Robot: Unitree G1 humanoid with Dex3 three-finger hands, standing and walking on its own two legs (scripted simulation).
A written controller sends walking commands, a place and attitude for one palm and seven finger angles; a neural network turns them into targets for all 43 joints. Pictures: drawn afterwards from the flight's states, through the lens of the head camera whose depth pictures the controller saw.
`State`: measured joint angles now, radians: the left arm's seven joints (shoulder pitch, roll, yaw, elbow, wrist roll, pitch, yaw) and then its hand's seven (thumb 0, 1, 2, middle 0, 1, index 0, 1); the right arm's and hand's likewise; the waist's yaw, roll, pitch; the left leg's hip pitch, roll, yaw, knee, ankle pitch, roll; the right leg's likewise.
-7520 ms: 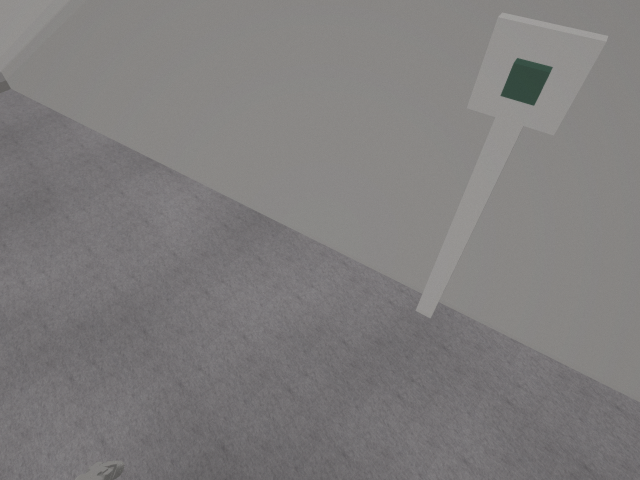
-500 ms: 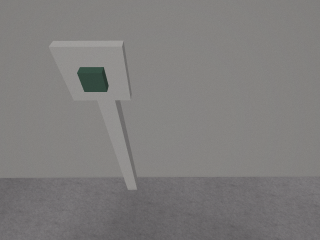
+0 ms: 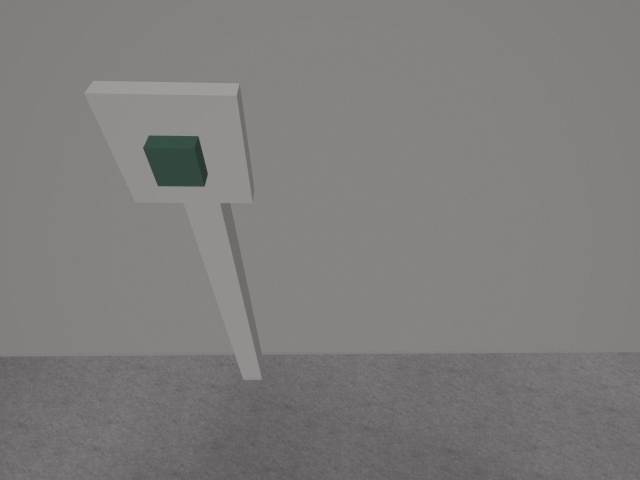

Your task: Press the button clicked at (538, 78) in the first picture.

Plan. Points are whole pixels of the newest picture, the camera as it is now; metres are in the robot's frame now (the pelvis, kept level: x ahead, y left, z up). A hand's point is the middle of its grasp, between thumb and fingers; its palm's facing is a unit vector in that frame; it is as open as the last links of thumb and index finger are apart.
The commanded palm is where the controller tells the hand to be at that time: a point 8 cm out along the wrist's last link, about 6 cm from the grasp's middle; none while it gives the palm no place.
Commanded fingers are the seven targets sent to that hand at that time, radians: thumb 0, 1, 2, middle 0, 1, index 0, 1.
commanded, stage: look again from close up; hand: left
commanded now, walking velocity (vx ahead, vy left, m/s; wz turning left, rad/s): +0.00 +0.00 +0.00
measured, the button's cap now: (178, 160) +0.48 +0.22 +0.14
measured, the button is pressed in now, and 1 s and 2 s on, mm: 0 0 0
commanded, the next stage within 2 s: raise the hand and make a fist in 0.42 s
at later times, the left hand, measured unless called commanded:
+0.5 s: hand out of the picture +0.01 +0.17 -0.18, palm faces +0.03 -0.98 -0.18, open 7.4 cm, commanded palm none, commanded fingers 0.00 0.90 0.90 -0.20 -0.30 -0.20 -0.30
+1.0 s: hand (162, 476) +0.14 +0.19 -0.03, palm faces +0.18 -0.98 -0.02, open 5.0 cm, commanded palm +0.13 +0.23 -0.01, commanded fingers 0.00 0.90 0.90 -0.89 -1.05 -0.89 -1.05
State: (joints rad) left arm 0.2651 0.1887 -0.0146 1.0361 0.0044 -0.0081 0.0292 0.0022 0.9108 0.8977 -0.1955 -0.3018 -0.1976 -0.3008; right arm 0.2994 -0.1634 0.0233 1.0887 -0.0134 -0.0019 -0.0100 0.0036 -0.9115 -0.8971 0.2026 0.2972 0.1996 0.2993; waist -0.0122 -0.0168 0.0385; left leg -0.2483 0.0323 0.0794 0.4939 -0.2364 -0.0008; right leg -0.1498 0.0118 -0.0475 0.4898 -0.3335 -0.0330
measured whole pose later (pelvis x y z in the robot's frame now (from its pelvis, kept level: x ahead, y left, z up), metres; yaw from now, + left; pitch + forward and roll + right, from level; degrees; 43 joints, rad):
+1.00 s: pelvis -0.03 -0.02 -0.06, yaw +2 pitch +9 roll +0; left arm 0.54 0.17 0.14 0.02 -0.24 -0.44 -0.18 0.01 0.91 0.90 -0.62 -0.77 -0.63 -0.77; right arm 0.16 -0.25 -0.05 0.51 0.02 -0.18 -0.06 0.01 -0.91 -0.90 0.20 0.30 0.20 0.30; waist 0.03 -0.01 -0.13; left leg -0.76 0.05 0.01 1.00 -0.41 -0.02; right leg -0.64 0.01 -0.11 1.02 -0.55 -0.06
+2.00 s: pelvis -0.01 +0.02 -0.01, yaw +3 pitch +0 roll -1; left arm 0.28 0.29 0.24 -0.21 -0.30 -0.01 -0.23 0.01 0.90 0.90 -1.30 -1.50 -1.30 -1.50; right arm 0.22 -0.23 0.08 0.60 0.05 -0.24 -0.07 0.01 -0.90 -0.90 0.21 0.30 0.20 0.30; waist 0.05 0.04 -0.07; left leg -0.36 0.02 0.03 0.65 -0.29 0.02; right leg -0.22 -0.01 -0.10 0.60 -0.38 -0.01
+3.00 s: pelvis -0.02 +0.00 +0.00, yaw +2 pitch -2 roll +0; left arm 0.00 0.28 0.22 0.04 -0.27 0.04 -0.21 0.01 0.90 0.90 -1.30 -1.50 -1.30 -1.50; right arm 0.21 -0.25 0.06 0.66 0.06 -0.25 -0.10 0.01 -0.91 -0.90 0.21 0.30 0.20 0.30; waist 0.03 0.04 -0.03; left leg -0.29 0.02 0.04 0.55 -0.23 0.00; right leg -0.18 0.01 -0.09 0.55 -0.34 -0.03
